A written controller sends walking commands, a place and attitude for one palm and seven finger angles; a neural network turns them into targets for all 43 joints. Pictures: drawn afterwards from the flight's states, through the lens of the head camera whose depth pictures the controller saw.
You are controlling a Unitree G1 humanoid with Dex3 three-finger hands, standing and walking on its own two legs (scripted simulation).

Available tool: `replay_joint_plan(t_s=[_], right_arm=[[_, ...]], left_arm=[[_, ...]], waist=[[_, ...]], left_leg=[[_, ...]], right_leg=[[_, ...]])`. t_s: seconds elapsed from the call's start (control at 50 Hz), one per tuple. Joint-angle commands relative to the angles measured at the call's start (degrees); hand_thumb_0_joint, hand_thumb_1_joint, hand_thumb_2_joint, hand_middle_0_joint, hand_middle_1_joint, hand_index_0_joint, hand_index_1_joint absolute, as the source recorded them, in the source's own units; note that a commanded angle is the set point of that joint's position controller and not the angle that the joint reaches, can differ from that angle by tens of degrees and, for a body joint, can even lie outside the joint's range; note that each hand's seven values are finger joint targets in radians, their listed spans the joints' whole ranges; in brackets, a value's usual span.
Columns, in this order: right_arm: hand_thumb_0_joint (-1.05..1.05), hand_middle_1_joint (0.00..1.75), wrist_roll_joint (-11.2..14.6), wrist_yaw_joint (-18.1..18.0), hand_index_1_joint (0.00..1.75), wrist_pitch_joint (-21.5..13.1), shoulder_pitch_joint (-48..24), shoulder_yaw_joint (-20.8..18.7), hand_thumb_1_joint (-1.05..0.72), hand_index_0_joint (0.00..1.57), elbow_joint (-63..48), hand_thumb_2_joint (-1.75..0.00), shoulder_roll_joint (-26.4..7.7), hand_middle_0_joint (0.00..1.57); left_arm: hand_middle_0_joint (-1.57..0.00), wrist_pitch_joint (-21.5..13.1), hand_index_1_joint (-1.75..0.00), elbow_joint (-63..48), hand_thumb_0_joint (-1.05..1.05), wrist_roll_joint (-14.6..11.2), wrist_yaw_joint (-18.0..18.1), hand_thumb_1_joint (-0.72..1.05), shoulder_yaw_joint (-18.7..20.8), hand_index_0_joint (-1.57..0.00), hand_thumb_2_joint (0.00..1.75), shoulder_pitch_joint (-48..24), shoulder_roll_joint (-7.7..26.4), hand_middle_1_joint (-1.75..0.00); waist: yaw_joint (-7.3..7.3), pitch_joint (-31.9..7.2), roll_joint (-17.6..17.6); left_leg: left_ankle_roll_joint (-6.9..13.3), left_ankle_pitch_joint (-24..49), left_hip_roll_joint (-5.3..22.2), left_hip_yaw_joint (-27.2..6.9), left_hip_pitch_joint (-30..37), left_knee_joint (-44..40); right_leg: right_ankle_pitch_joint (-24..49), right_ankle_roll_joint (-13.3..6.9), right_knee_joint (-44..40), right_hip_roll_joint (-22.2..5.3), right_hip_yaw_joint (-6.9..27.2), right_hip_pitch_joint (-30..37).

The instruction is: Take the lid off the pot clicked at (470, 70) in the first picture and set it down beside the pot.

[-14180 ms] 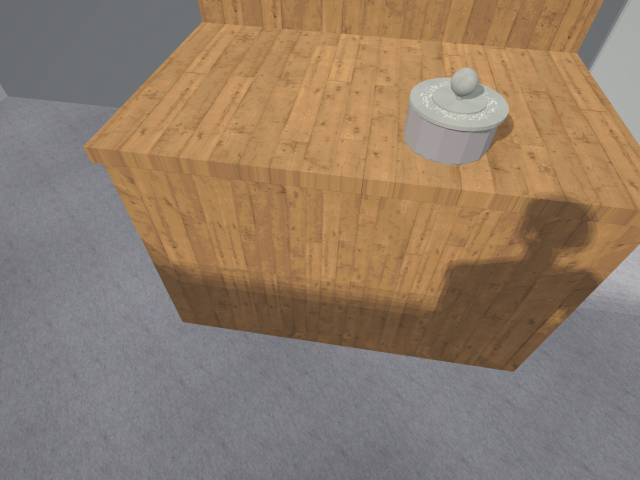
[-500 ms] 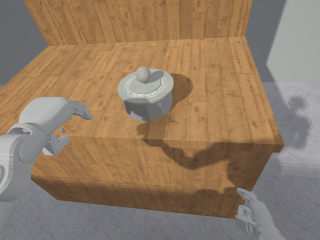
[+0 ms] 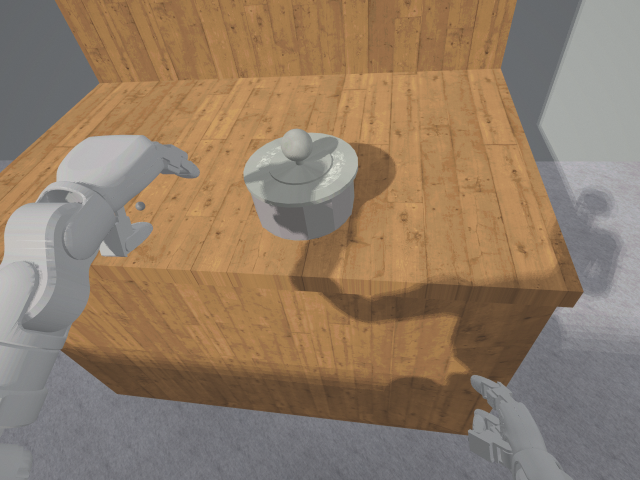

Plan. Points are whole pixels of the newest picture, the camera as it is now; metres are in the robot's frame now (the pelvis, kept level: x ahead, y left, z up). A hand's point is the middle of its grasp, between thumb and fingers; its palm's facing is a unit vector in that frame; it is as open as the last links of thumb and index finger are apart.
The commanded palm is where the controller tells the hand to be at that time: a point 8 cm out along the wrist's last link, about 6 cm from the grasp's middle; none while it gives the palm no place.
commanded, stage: move the open hand above the knob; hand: left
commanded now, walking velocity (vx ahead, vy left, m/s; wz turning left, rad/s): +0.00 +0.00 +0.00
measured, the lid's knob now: (296, 145) +0.56 +0.11 +0.13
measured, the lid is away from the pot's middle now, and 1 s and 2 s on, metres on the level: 0.00 0.00 0.00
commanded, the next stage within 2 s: none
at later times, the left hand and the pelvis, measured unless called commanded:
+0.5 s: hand (208, 161) +0.42 +0.18 +0.21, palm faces -0.11 -0.01 -0.99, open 10.2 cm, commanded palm +0.39 +0.18 +0.28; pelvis +0.02 -0.01 +0.00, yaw +0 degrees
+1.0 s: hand (255, 133) +0.47 +0.14 +0.21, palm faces -0.17 -0.02 -0.99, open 10.2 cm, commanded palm +0.45 +0.14 +0.28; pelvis +0.04 -0.02 +0.00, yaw +0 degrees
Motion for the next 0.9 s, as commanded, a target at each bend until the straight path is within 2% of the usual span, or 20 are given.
replay_joint_plan(t_s=[0.0, 0.02, 0.06, 0.1, 0.12, 0.18, 0.2, 0.22, 0.3, 0.38, 0.4, 0.42, 0.48, 0.58, 0.64, 0.7, 0.72, 0.8, 0.82, 0.88], right_arm=[[0.0, 0.3, 0.35, -0.35, 0.3, -3.05, -8.53, -2.45, -0.9, 0.2, -9.07, -0.9, -6.07, 0.2], [0.0, 0.3, 0.1, -0.33, 0.3, -2.83, -9.13, -2.16, -0.9, 0.2, -8.6, -0.9, -5.74, 0.2], [0.0, 0.3, 0.16, -0.53, 0.3, -2.42, -8.57, -2.32, -0.9, 0.2, -8.26, -0.9, -5.82, 0.2], [0.0, 0.3, 0.62, -0.11, 0.3, -2.87, -8.19, -2.64, -0.9, 0.2, -8.9, -0.9, -5.83, 0.2], [0.0, 0.3, 0.25, 0.08, 0.3, -2.51, -8.78, -2.29, -0.9, 0.2, -8.83, -0.9, -5.46, 0.2], [0.0, 0.3, 0.57, 0.13, 0.3, -1.71, -8.05, -2.37, -0.9, 0.2, -8.19, -0.9, -5.9, 0.2], [0.0, 0.3, 0.72, 0.25, 0.3, -1.83, -7.39, -2.62, -0.9, 0.2, -8.4, -0.9, -6.19, 0.2], [0.0, 0.3, 0.42, 0.46, 0.3, -1.66, -7.98, -2.35, -0.9, 0.2, -8.57, -0.9, -5.88, 0.2], [0.0, 0.3, 0.71, 0.56, 0.3, -1.05, -6.64, -2.8, -0.9, 0.2, -8.44, -0.9, -6.28, 0.2], [0.0, 0.3, 0.78, 0.69, 0.3, -0.54, -7.42, -2.62, -0.9, 0.2, -8.9, -0.9, -5.98, 0.2], [0.0, 0.3, 0.73, 0.8, 0.3, -0.56, -6.34, -2.98, -0.9, 0.2, -8.65, -0.9, -6.4, 0.2], [0.0, 0.3, 0.6, 0.92, 0.3, -0.14, -6.55, -2.75, -0.9, 0.2, -8.49, -0.9, -6.17, 0.2], [0.0, 0.3, 0.95, 0.98, 0.3, 0.09, -6.54, -2.74, -0.9, 0.2, -8.51, -0.9, -5.91, 0.2], [0.0, 0.3, 1.08, 0.76, 0.3, 0.51, -5.51, -2.91, -0.9, 0.2, -7.61, -0.9, -6.2, 0.2], [0.0, 0.3, 1.0, 0.79, 0.3, 0.37, -5.11, -3.09, -0.9, 0.2, -7.58, -0.9, -6.26, 0.2], [0.0, 0.3, 0.98, 0.97, 0.3, 0.47, -3.62, -3.51, -0.9, 0.2, -7.08, -0.9, -6.94, 0.2], [0.0, 0.3, 0.97, 1.09, 0.3, 0.46, -4.25, -3.11, -0.9, 0.2, -7.39, -0.9, -6.34, 0.2], [0.0, 0.3, 1.36, 1.17, 0.3, 1.18, -3.38, -3.57, -0.9, 0.2, -6.63, -0.9, -6.78, 0.2], [0.0, 0.3, 1.31, 1.22, 0.3, 1.07, -3.69, -3.33, -0.9, 0.2, -6.71, -0.9, -6.42, 0.2], [0.0, 0.3, 1.11, 1.15, 0.3, 0.64, -3.47, -3.35, -0.9, 0.2, -6.61, -0.9, -6.17, 0.2]], left_arm=[[-0.85, 0.16, -0.08, -6.0, 0.0, 1.32, 2.29, -0.38, 9.72, -0.85, 1.62, -25.45, 15.5, -0.08], [-0.85, 0.64, -0.08, -5.13, 0.0, 2.66, 1.65, -0.38, 9.18, -0.85, 1.62, -28.94, 16.5, -0.08], [-0.85, 1.1, -0.08, -1.62, 0.0, 2.66, 1.42, -0.38, 7.13, -0.85, 1.62, -29.22, 14.25, -0.08], [-0.85, 0.98, -0.08, -2.88, 0.0, 1.72, 1.56, -0.38, 6.33, -0.85, 1.62, -29.86, 12.62, -0.08], [-0.85, 1.57, -0.08, -3.03, 0.0, 3.0, 0.74, -0.38, 5.18, -0.85, 1.62, -32.33, 12.79, -0.08], [-0.85, 2.64, -0.08, 1.01, 0.0, 3.39, 0.7, -0.38, 4.06, -0.85, 1.62, -33.97, 11.98, -0.08], [-0.85, 2.42, -0.08, 1.34, 0.0, 2.56, 1.04, -0.38, 4.24, -0.85, 1.62, -33.45, 11.29, -0.08], [-0.85, 2.65, -0.08, -0.33, 0.0, 3.9, 0.46, -0.38, 4.47, -0.85, 1.62, -36.55, 12.97, -0.08], [-0.85, 3.42, -0.08, 3.5, 0.0, 3.18, 0.51, -0.38, 3.1, -0.85, 1.62, -36.47, 10.38, -0.08], [-0.85, 4.33, -0.08, 2.77, 0.0, 4.52, -0.18, -0.38, 2.73, -0.85, 1.62, -40.1, 11.36, -0.08], [-0.85, 4.48, -0.08, 5.06, 0.0, 3.5, -0.05, -0.38, 2.14, -0.85, 1.62, -38.43, 9.52, -0.08], [-0.85, 4.91, -0.08, 4.71, 0.0, 4.58, -0.48, -0.38, 3.23, -0.85, 1.62, -39.68, 11.83, -0.08], [-0.85, 5.7, -0.08, 7.17, 0.0, 4.77, -0.75, -0.38, -0.1, -0.85, 1.62, -41.56, 8.13, -0.08], [-0.85, 6.56, -0.08, 11.19, 0.0, 5.46, -0.88, -0.38, -1.08, -0.85, 1.62, -46.46, 8.0, -0.08], [-0.85, 6.48, -0.08, 10.39, 0.0, 5.91, -0.83, -0.38, 0.08, -0.85, 1.62, -50.2, 9.87, -0.08], [-0.85, 6.69, -0.08, 13.83, 0.0, 4.78, -1.07, -0.38, -0.74, -0.85, 1.62, -48.64, 7.91, -0.08], [-0.85, 6.85, -0.08, 13.14, 0.0, 5.94, -1.41, -0.38, 0.09, -0.85, 1.62, -50.29, 9.82, -0.08], [-0.85, 7.7, -0.08, 18.35, 0.0, 4.82, -1.95, -0.38, -5.51, -0.85, 1.62, -50.83, 2.74, -0.08], [-0.85, 7.63, -0.08, 15.1, 0.0, 6.3, -1.94, -0.38, -3.31, -0.85, 1.62, -55.22, 6.63, -0.08], [-0.85, 7.76, -0.08, 16.14, 0.0, 6.44, -2.09, -0.38, -4.08, -0.85, 1.62, -57.07, 5.38, -0.08]], waist=[[-1.88, -16.33, -3.12], [-1.32, -18.3, -3.69], [-1.63, -16.53, -4.15], [-2.17, -18.69, -2.46], [-1.65, -21.01, -3.53], [-2.17, -17.75, -5.25], [-2.71, -18.13, -4.61], [-1.83, -21.0, -4.66], [-2.87, -20.19, -5.31], [-2.12, -22.15, -5.51], [-3.04, -21.5, -5.74], [-2.28, -22.36, -6.66], [-3.0, -21.03, -6.64], [-3.74, -21.23, -8.18], [-3.65, -24.46, -7.22], [-4.34, -24.68, -7.72], [-3.66, -25.55, -8.98], [-5.67, -21.83, -9.07], [-4.75, -24.73, -8.95], [-4.97, -25.69, -7.43]], left_leg=[[-1.77, -0.11, 1.76, -7.17, 14.87, -2.22], [-1.84, 0.54, 1.73, -7.18, 14.8, -2.98], [-1.81, -0.3, 1.76, -6.88, 14.04, -2.84], [-1.62, 3.0, 1.42, -7.04, 16.23, -1.15], [-1.6, 4.04, 1.33, -7.01, 16.42, -1.85], [-1.8, 2.65, 1.46, -6.78, 14.26, -1.96], [-1.52, 4.0, 1.17, -6.78, 15.11, -0.9], [-1.49, 5.74, 1.07, -6.64, 15.39, -1.4], [-1.32, 7.79, 0.89, -6.32, 15.53, -0.06], [-1.13, 9.39, 0.53, -5.75, 15.32, -0.17], [-0.94, 10.58, 0.36, -5.74, 15.74, 0.99], [-0.9, 10.78, 0.49, -5.38, 15.24, 0.44], [-0.95, 10.14, 0.35, -5.45, 15.04, 0.59], [-0.63, 9.54, 0.1, -4.94, 14.48, 1.03], [-0.34, 11.7, -0.15, -4.79, 15.29, 1.63], [-0.13, 14.32, -0.27, -4.94, 15.68, 2.82], [-0.15, 14.03, -0.36, -4.59, 14.91, 2.44], [0.04, 13.72, -0.4, -4.65, 14.73, 3.18], [-0.03, 13.52, -0.46, -4.54, 15.04, 2.65], [0.21, 15.47, -0.78, -4.89, 16.22, 3.18]], right_leg=[[1.49, -1.89, -4.27, 2.63, 3.14, -5.86], [2.43, -1.86, -4.22, 2.38, 3.21, -4.73], [1.62, -1.71, -4.32, 2.24, 3.04, -5.84], [3.85, -2.11, -3.67, 2.34, 3.22, -5.58], [5.24, -2.03, -3.54, 2.22, 3.33, -4.35], [4.35, -1.83, -3.56, 2.03, 2.92, -5.61], [5.2, -2.11, -3.56, 2.26, 3.0, -5.6], [6.92, -2.2, -3.16, 2.18, 3.16, -3.77], [8.63, -2.16, -2.9, 1.99, 3.05, -4.52], [10.88, -2.09, -2.25, 1.66, 3.51, -3.11], [12.09, -2.17, -2.36, 1.79, 3.41, -3.56], [12.86, -2.03, -2.48, 1.86, 3.68, -2.55], [12.03, -1.96, -2.06, 1.88, 3.32, -4.46], [13.14, -1.85, -1.97, 1.92, 3.51, -4.57], [16.19, -1.93, -1.5, 1.74, 4.06, -2.45], [19.0, -1.95, -1.4, 1.6, 3.89, -2.36], [19.58, -1.7, -1.19, 1.62, 4.29, -1.19], [19.24, -1.71, -1.62, 1.77, 3.54, -4.63], [19.67, -1.64, -1.13, 1.69, 4.04, -2.83], [21.11, -1.85, -0.57, 1.89, 4.03, -3.17]])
